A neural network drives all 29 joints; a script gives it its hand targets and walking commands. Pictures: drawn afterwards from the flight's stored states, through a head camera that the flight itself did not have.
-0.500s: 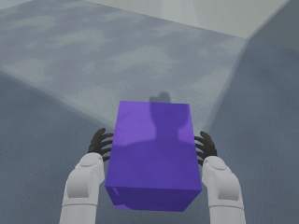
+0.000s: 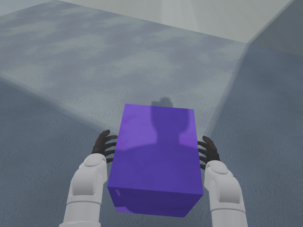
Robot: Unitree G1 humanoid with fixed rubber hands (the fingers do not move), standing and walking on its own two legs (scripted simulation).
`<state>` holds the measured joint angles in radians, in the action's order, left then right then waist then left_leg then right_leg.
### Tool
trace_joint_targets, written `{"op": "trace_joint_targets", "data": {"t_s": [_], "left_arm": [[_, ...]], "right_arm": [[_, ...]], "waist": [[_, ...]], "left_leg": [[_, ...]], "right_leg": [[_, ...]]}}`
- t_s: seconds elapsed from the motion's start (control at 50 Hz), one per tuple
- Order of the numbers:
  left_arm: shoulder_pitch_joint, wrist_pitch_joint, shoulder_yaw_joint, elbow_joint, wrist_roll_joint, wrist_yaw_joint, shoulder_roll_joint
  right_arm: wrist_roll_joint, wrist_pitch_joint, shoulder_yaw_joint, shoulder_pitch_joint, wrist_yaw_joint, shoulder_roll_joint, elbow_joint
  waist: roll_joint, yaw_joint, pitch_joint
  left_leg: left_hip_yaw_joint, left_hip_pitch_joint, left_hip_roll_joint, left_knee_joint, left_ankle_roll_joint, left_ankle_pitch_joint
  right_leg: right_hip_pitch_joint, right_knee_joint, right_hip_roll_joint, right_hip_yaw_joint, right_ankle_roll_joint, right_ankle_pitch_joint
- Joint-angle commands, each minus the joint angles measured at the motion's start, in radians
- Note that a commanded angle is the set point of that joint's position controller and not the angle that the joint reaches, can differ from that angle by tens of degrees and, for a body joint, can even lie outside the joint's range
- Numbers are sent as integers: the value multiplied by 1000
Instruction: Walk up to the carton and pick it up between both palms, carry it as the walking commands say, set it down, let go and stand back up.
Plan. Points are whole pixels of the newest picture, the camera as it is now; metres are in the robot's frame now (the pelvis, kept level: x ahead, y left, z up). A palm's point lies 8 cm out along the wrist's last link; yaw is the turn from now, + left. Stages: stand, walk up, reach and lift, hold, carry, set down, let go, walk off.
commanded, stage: hold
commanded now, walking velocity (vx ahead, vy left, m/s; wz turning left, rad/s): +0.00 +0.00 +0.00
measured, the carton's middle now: (154, 160) +0.31 -0.01 -0.03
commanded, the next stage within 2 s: set down in 0.28 s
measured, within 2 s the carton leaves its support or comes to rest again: neither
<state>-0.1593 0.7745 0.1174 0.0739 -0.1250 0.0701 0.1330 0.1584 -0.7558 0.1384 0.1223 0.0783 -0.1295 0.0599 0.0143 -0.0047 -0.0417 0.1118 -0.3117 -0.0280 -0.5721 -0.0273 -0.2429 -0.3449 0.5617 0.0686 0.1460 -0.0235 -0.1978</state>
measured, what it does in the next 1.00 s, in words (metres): stands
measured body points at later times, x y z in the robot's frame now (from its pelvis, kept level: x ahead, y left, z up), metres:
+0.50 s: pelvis +0.00 +0.00 +0.00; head +0.00 -0.01 +0.45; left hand +0.31 +0.14 +0.03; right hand +0.29 -0.16 +0.01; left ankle +0.04 +0.10 -0.73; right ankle +0.07 -0.11 -0.73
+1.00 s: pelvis +0.02 +0.00 -0.01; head +0.10 -0.03 +0.43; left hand +0.35 +0.13 -0.04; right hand +0.32 -0.17 -0.06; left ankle +0.04 +0.10 -0.73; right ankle +0.07 -0.11 -0.73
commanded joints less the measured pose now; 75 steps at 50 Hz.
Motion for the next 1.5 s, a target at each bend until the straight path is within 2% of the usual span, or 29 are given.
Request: {"op": "trace_joint_targets", "data": {"t_s": [0.0,0.02,0.22,0.26,0.28,0.34,0.38,0.4,0.44,0.46,0.48,0.52,0.66,0.76,0.8,0.88,0.94,1.0,1.12,1.2,1.24,1.28,1.3,1.38,1.4,1.42,1.44,1.46,1.48], "left_arm": [[-574,-63,-493,-22,146,-241,790],[-570,-69,-491,-27,150,-242,786],[-578,-67,-498,-35,154,-258,830],[-589,-77,-500,-44,155,-258,827],[-628,-63,-608,-12,179,-276,971],[-657,-76,-526,73,143,-281,954],[-655,-91,-481,128,118,-283,958],[-653,-104,-452,159,103,-284,953],[-699,-130,-435,187,93,-290,994],[-725,-147,-409,214,87,-294,1010],[-728,-161,-407,247,86,-299,1038],[-737,-197,-375,299,68,-305,1060],[-672,-309,-248,468,-30,-313,1029],[-627,-383,-252,461,-46,-304,993],[-609,-413,-249,461,-50,-293,972],[-559,-467,-235,495,-75,-282,938],[-570,-519,-218,503,-83,-270,896],[-593,-577,-228,496,-78,-252,844],[-640,-704,-230,475,-56,-177,684],[-665,-774,-256,416,3,-78,473],[-660,-811,-247,377,39,-8,300],[-623,-840,-230,360,78,62,78],[-622,-832,-205,384,95,92,31],[-641,-810,-197,454,186,144,-19],[-670,-805,-200,459,202,149,-23],[-675,-799,-191,476,200,154,-22],[-708,-805,-220,467,211,156,3],[-732,-813,-225,477,208,155,16],[-733,-819,-239,493,218,157,38]], "right_arm": [[-197,29,-549,592,-245,-861,4],[-203,32,-557,613,-250,-863,-4],[-206,41,-559,624,-261,-896,-25],[-210,45,-577,640,-265,-920,-28],[-187,38,-563,626,-264,-916,-37],[-164,50,-514,697,-277,-904,31],[-138,60,-475,707,-283,-890,83],[-135,70,-469,737,-288,-898,91],[-149,106,-480,826,-305,-941,84],[-131,116,-464,863,-310,-947,105],[-122,136,-452,870,-313,-951,121],[-117,172,-449,913,-321,-977,151],[-56,282,-372,853,-316,-979,313],[-35,354,-347,755,-299,-943,332],[-42,382,-359,737,-294,-927,332],[-9,446,-346,717,-277,-871,322],[-18,495,-372,740,-265,-858,326],[-10,549,-368,738,-253,-815,362],[-43,679,-393,812,-185,-662,353],[-70,752,-391,803,-91,-449,370],[-89,788,-384,782,-19,-283,357],[-98,815,-343,698,58,-96,375],[-119,821,-311,699,81,-46,385],[-195,815,-260,693,135,30,436],[-213,816,-264,728,139,48,440],[-228,810,-262,744,140,59,454],[-220,816,-247,735,136,67,485],[-232,820,-254,764,130,68,494],[-231,827,-240,767,130,85,508]], "waist": [[17,10,-273],[-34,6,-302],[14,0,-312],[-26,14,-337],[23,-100,-228],[36,-48,-213],[26,-46,-196],[6,-22,-200],[33,4,-234],[-12,-1,-256],[4,-14,-263],[-27,8,-281],[-43,-5,-285],[-23,-33,-335],[-18,-20,-347],[-22,-34,-376],[-42,-6,-414],[-48,-13,-460],[-67,35,-540],[-52,30,-552],[-64,36,-565],[-75,12,-567],[-42,21,-548],[-28,-20,-491],[-30,-16,-499],[-10,-3,-476],[-5,-30,-471],[12,-11,-454],[11,-26,-449]], "left_leg": [[-206,203,88,148,-20,21],[-215,219,84,140,-24,46],[-210,221,87,134,-20,73],[-211,221,87,132,-25,92],[-213,122,91,142,-22,-6],[-209,60,87,149,-30,-101],[-213,44,82,149,-35,-126],[-210,53,82,139,-41,-118],[-202,64,86,127,-42,-128],[-210,73,86,115,-46,-133],[-212,63,88,108,-42,-124],[-213,39,94,94,-44,-104],[-221,-42,106,18,-47,31],[-229,-60,110,-20,-36,209],[-228,-68,110,-32,-36,256],[-240,-106,125,-63,-37,278],[-236,-161,129,-105,-42,275],[-237,-187,134,-148,-44,289],[-211,-287,147,-229,-33,219],[-176,-339,161,-260,-22,80],[-154,-366,167,-276,-18,8],[-133,-351,167,-288,-23,-27],[-126,-347,166,-288,-20,-36],[-140,-328,150,-264,-34,-136],[-152,-324,149,-269,-38,-166],[-150,-353,143,-261,-33,-158],[-172,-344,141,-253,-30,-173],[-175,-365,142,-259,-24,-150],[-173,-382,139,-253,-20,-127]], "right_leg": [[232,-150,-118,-212,-12,-19],[235,-149,-123,-211,-5,-6],[258,-151,-122,-223,-6,36],[272,-154,-124,-227,2,48],[265,-110,-145,-232,-22,38],[290,-97,-143,-232,-26,-53],[273,-84,-149,-228,-26,-84],[265,-83,-148,-232,-24,-92],[241,-75,-140,-239,-29,-120],[228,-64,-146,-238,-24,-132],[221,-58,-147,-241,-30,-112],[206,-51,-145,-248,-28,-100],[125,-7,-144,-252,-12,47],[95,29,-155,-249,-8,227],[78,45,-160,-251,-3,260],[39,82,-158,-253,-1,297],[16,114,-160,-266,4,306],[-76,161,-168,-252,8,301],[-149,233,-181,-235,15,221],[-201,256,-182,-209,13,87],[-190,263,-183,-197,13,19],[-163,252,-171,-199,13,-10],[-188,261,-167,-191,5,-31],[-236,252,-147,-173,-13,-123],[-256,267,-146,-169,-17,-142],[-260,265,-140,-175,-25,-139],[-301,282,-146,-160,-26,-115],[-320,290,-141,-169,-31,-97],[-331,295,-143,-168,-35,-74]]}}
